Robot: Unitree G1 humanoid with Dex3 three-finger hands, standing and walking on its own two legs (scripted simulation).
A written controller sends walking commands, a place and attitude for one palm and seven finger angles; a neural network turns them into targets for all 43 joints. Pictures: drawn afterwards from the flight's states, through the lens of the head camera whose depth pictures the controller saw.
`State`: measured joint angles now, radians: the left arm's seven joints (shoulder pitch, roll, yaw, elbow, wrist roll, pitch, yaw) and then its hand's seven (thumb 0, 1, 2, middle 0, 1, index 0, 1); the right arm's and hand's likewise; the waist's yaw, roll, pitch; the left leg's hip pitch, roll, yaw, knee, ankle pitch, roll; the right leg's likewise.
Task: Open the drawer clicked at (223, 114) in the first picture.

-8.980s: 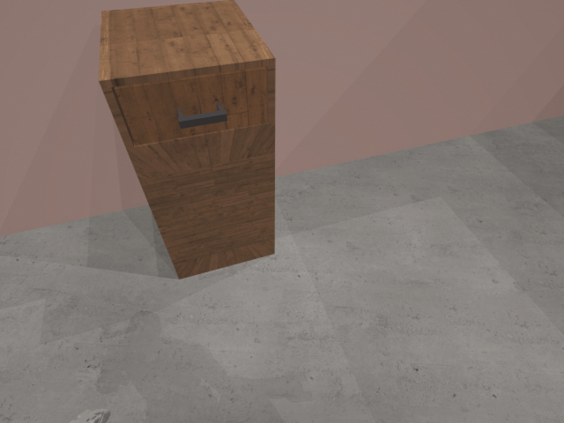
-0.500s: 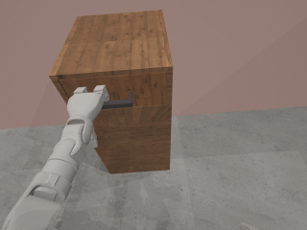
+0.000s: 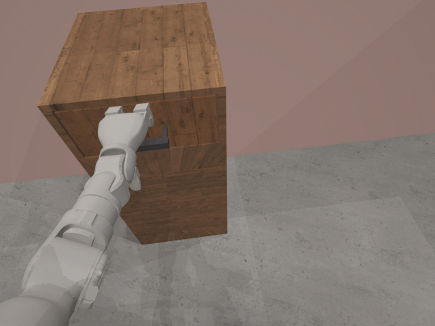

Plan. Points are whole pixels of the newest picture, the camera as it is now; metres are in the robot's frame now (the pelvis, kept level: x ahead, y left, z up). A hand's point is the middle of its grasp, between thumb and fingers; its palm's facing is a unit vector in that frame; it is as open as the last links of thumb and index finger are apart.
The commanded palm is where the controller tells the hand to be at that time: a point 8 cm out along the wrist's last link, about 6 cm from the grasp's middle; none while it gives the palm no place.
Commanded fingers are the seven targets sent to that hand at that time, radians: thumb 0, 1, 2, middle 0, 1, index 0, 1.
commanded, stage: move the hooked fingers above the handle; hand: left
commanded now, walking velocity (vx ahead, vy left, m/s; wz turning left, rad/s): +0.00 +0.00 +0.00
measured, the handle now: (144, 138) +0.53 +0.18 +0.00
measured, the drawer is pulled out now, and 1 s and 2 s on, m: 0.00 0.00 0.00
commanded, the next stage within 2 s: lower the fingers behind the handle in 1.20 s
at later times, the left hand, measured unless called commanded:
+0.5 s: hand (130, 148) +0.46 +0.18 +0.06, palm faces -0.02 -0.02 -1.00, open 13.9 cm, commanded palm +0.45 +0.19 +0.11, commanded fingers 0.00 -0.50 0.30 -0.30 -1.20 -0.30 -1.20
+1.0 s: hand (133, 142) +0.48 +0.18 +0.05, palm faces -0.02 -0.04 -1.00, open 13.8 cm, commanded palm +0.46 +0.19 +0.11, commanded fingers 0.00 -0.50 0.30 -0.30 -1.20 -0.30 -1.20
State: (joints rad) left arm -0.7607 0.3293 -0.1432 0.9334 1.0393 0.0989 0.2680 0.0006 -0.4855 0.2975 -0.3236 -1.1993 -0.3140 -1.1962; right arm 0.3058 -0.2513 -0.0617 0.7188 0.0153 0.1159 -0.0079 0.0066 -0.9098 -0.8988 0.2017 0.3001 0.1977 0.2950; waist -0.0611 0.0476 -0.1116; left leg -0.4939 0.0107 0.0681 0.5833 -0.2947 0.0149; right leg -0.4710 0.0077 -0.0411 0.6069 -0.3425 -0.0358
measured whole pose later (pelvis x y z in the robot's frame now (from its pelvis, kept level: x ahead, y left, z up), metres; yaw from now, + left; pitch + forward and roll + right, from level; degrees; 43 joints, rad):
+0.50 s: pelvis -0.01 +0.00 +0.00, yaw +0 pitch +12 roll +0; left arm -0.79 0.34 -0.13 1.00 1.05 0.09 0.30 0.00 -0.49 0.30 -0.32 -1.20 -0.31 -1.20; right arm 0.32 -0.25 -0.06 0.72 0.02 0.10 -0.01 0.01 -0.91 -0.90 0.20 0.30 0.20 0.29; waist -0.08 0.05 -0.12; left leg -0.51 0.01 0.07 0.59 -0.29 0.02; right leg -0.49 0.01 -0.04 0.60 -0.33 -0.03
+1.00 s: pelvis +0.00 +0.01 +0.00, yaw -1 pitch +15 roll +0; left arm -0.83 0.35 -0.10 1.03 1.05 0.10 0.31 0.00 -0.49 0.30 -0.32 -1.20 -0.31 -1.20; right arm 0.35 -0.24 -0.06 0.73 0.01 0.10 0.00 0.01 -0.91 -0.90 0.20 0.30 0.20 0.30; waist -0.09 0.05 -0.13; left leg -0.57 0.01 0.08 0.62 -0.32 0.03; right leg -0.54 0.01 -0.03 0.62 -0.34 -0.02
